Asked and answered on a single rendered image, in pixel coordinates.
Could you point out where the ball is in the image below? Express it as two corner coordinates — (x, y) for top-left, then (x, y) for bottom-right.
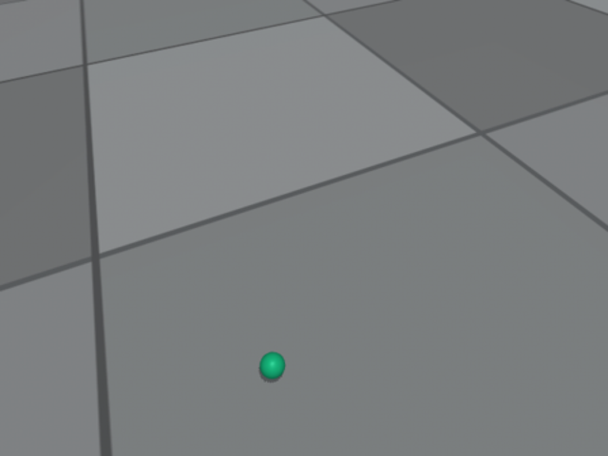
(260, 352), (285, 379)

